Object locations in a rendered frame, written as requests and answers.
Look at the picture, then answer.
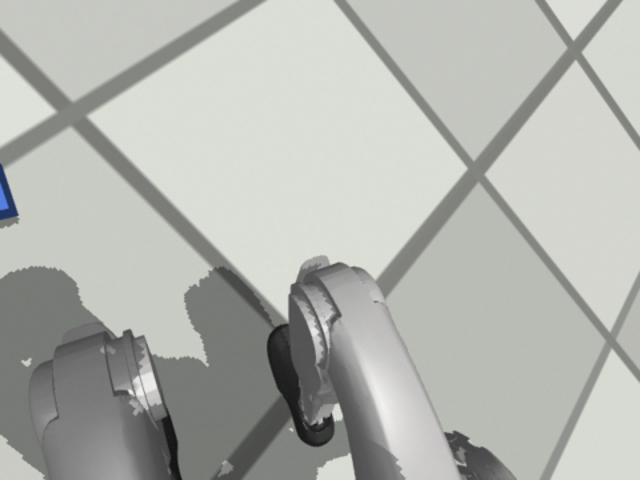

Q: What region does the right robot foot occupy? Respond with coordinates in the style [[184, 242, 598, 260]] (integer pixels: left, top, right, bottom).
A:
[[267, 324, 334, 447]]

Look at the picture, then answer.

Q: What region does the right robot hand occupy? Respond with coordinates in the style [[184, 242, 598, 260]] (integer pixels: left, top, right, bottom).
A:
[[444, 431, 517, 480]]

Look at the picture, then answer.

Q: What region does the left robot foot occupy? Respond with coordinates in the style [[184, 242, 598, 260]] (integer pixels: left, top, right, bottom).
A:
[[161, 407, 182, 480]]

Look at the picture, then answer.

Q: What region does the small box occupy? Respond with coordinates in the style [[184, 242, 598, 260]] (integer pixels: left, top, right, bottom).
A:
[[0, 163, 19, 220]]

